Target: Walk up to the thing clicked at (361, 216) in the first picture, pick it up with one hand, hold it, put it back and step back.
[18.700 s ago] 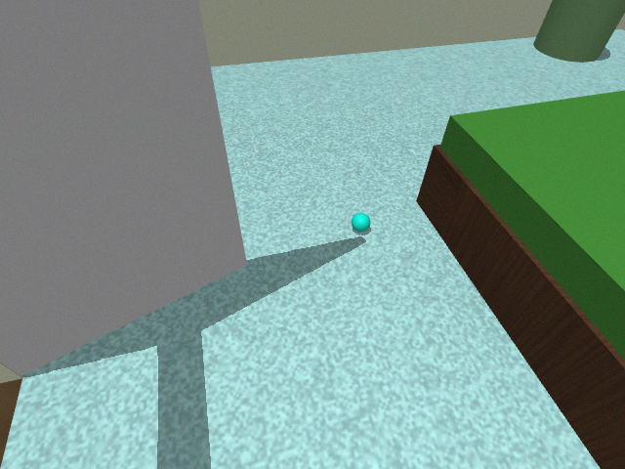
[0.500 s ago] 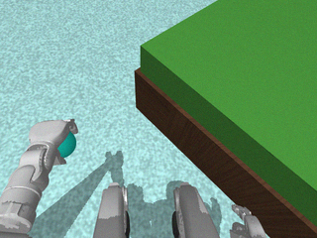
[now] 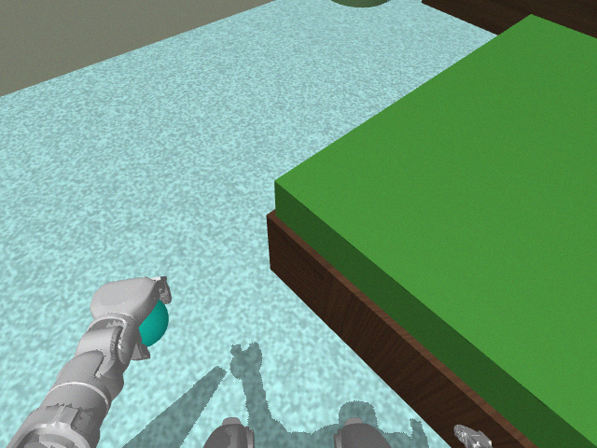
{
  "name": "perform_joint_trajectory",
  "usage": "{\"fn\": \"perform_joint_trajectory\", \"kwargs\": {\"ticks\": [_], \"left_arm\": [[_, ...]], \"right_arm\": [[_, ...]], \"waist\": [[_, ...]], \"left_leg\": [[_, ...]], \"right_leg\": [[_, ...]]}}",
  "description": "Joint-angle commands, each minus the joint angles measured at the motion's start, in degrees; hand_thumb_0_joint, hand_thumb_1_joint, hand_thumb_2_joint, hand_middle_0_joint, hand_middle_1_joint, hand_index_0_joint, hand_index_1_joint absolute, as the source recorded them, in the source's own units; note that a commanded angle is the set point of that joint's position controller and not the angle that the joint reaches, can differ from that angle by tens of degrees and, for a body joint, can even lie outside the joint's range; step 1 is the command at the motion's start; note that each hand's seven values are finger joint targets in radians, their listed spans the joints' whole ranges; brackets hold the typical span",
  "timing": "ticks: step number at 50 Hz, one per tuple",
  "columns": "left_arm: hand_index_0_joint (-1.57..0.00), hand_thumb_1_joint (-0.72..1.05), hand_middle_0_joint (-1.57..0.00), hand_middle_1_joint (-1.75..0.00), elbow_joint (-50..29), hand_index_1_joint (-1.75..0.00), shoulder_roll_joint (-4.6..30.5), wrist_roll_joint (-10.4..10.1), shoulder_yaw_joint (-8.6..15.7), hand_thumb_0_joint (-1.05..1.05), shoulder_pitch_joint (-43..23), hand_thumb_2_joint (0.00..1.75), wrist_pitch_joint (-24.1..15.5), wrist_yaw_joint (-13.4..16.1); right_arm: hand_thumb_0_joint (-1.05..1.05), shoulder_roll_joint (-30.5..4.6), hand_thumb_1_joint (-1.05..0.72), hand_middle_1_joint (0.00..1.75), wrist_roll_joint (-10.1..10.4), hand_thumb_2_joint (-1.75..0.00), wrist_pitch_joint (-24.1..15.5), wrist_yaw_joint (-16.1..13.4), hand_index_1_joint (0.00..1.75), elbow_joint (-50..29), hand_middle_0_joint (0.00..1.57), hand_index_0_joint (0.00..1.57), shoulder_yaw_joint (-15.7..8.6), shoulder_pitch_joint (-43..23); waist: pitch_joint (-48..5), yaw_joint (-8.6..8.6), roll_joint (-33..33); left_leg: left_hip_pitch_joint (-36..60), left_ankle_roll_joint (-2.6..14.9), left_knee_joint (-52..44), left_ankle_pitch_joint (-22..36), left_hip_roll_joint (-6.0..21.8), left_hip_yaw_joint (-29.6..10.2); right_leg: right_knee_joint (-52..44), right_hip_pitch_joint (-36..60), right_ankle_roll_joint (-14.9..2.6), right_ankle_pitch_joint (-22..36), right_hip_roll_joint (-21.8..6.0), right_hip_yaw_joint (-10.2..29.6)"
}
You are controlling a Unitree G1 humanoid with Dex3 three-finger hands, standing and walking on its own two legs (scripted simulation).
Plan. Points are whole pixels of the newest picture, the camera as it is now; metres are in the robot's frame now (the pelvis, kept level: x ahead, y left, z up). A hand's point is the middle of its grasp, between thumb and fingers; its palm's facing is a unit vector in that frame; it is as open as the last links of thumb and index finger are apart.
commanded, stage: lift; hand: left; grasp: from above
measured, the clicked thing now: (140, 320) +0.34 +0.24 -0.09
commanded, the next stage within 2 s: hold in 0.20 s
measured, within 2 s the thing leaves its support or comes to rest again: neither
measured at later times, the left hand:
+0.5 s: hand (132, 298) +0.35 +0.23 -0.02, palm faces -0.45 -0.06 -0.89, open 10.4 cm
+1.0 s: hand (130, 292) +0.34 +0.22 +0.02, palm faces -0.45 -0.05 -0.89, open 10.4 cm
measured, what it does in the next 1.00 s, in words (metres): rises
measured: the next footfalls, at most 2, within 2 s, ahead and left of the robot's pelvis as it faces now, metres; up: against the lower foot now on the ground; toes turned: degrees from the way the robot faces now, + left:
none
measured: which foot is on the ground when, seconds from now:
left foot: down 0.00-1.00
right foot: down 0.00-1.00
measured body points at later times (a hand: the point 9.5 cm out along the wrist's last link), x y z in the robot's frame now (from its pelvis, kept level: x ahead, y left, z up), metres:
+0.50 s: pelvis +0.03 +0.00 +0.05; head +0.07 -0.01 +0.50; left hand +0.37 +0.23 +0.03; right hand +0.13 -0.27 -0.08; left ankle +0.06 +0.12 -0.67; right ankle +0.03 -0.15 -0.67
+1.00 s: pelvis +0.04 +0.00 +0.06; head +0.06 -0.02 +0.51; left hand +0.36 +0.22 +0.07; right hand +0.16 -0.27 -0.06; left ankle +0.06 +0.12 -0.67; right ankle +0.03 -0.15 -0.67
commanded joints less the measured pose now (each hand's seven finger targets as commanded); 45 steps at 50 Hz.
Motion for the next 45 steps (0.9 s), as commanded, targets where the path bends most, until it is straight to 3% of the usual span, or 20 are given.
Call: {"fn": "perform_joint_trajectory", "kwargs": {"ticks": [1, 8, 14, 16, 18, 21, 28, 35, 41, 45], "left_arm": [[-0.89, 0.54, -0.85, -0.95, -10.1, -0.91, 11.3, -0.1, 4.1, 0.00, -16.8, 0.90, 0.4, 2.6], [-0.87, 0.51, -0.84, -0.94, -9.8, -0.91, 10.6, -0.3, 3.7, 0.00, -17.1, 0.91, 1.0, 2.4], [-0.89, 0.53, -0.85, -0.97, -9.9, -0.93, 9.1, -0.1, 2.7, 0.00, -16.4, 0.93, 1.1, 1.7], [-0.89, 0.55, -0.84, -0.98, -11.7, -0.93, 10.3, -0.5, 3.5, 0.00, -17.2, 0.94, 1.1, 1.5], [-0.89, 0.54, -0.84, -0.97, -11.9, -0.92, 9.9, 0.1, 2.8, 0.00, -18.3, 0.91, 1.0, 0.8], [-0.89, 0.53, -0.84, -0.96, -10.1, -0.91, 9.8, 0.3, 2.6, 0.00, -15.9, 0.92, 0.7, -0.4], [-0.89, 0.55, -0.84, -0.99, -13.6, -0.95, 10.2, 0.1, 3.0, 0.00, -16.2, 0.94, 0.5, -2.2], [-0.88, 0.55, -0.84, -1.01, -15.9, -0.96, 10.0, 0.1, 2.7, 0.00, -15.9, 0.94, 0.6, -3.7], [-0.90, 0.57, -0.85, -0.99, -16.6, -0.93, 9.7, -0.2, 2.4, 0.00, -14.2, 0.93, 0.8, -4.8], [-0.87, 0.54, -0.82, -1.01, -19.6, -0.95, 10.6, -0.3, 2.8, 0.00, -15.4, 0.93, 0.7, -5.6]], "right_arm": [[0.00, -8.0, -0.90, 0.30, 0.3, -0.90, -1.6, -0.4, 0.30, -5.5, 0.20, 0.20, -3.1, 1.0], [0.00, -8.2, -0.90, 0.30, 0.4, -0.90, -1.3, -0.2, 0.30, -5.7, 0.20, 0.20, -3.5, 0.9], [0.00, -8.2, -0.90, 0.30, 0.7, -0.90, -1.1, -0.1, 0.30, -5.3, 0.20, 0.20, -3.8, 0.9], [0.00, -8.5, -0.90, 0.30, 0.7, -0.89, -1.1, -0.1, 0.30, -5.3, 0.20, 0.20, -4.0, 0.6], [0.00, -8.5, -0.90, 0.30, 0.8, -0.90, -1.0, -0.1, 0.30, -5.1, 0.20, 0.20, -4.0, 0.6], [0.00, -8.4, -0.90, 0.30, 1.0, -0.90, -0.7, -0.1, 0.30, -5.4, 0.20, 0.20, -4.0, -0.3], [0.00, -8.4, -0.90, 0.30, 1.3, -0.90, -0.1, 0.0, 0.30, -6.7, 0.20, 0.20, -3.9, -1.3], [0.00, -8.3, -0.90, 0.30, 1.4, -0.90, 0.7, 0.1, 0.30, -7.5, 0.20, 0.20, -4.0, -2.1], [0.00, -8.4, -0.89, 0.30, 1.5, -0.90, 1.2, 0.0, 0.30, -8.5, 0.20, 0.20, -3.7, -3.6], [0.00, -8.4, -0.90, 0.30, 1.6, -0.90, 1.5, -0.1, 0.30, -9.1, 0.20, 0.20, -3.6, -4.3]], "waist": [[-17.4, 0.17, 1.8], [-15.1, 0.14, 0.5], [-14.7, 0.64, -0.5], [-15.8, 0.88, 0.4], [-14.6, 0.40, 0.1], [-12.7, 1.24, -1.5], [-12.5, 2.03, -0.5], [-12.8, 2.29, -1.2], [-10.0, 2.48, -2.0], [-11.2, 2.82, -0.5]], "left_leg": [[19.3, 0.46, -12.5, 8.8, -2.9, 0.3], [24.4, 0.28, -17.8, 10.3, -3.0, 0.4], [28.0, 0.30, -20.3, 15.4, -3.1, 1.0], [30.0, 0.14, -20.9, 17.4, -3.2, 1.4], [30.3, 0.19, -21.7, 18.0, -3.1, 1.4], [30.6, 0.55, -22.8, 17.7, -3.5, 2.0], [33.5, 0.27, -25.2, 19.8, -3.5, 2.3], [35.9, 0.68, -26.2, 24.6, -3.4, 2.7], [36.2, 0.85, -28.5, 21.3, -3.5, 3.0], [37.8, 0.84, -29.5, 22.2, -3.4, 3.1]], "right_leg": [[-12.9, 9.5, -2.66, 9.9, 2.8, -0.3], [-18.0, 14.1, -2.53, 10.9, 2.7, -0.5], [-20.2, 18.1, -2.40, 15.7, 2.7, -0.3], [-21.0, 19.6, -2.38, 17.4, 2.6, -0.3], [-21.5, 19.5, -2.36, 18.1, 2.8, -0.3], [-23.3, 21.1, -2.17, 18.3, 2.6, 0.1], [-24.7, 24.3, -2.35, 19.4, 2.7, 0.0], [-25.7, 26.4, -2.04, 24.4, 2.7, 0.0], [-28.0, 27.4, -2.12, 21.2, 2.5, -0.1], [-28.3, 28.2, -2.25, 21.7, 2.5, -0.2]]}}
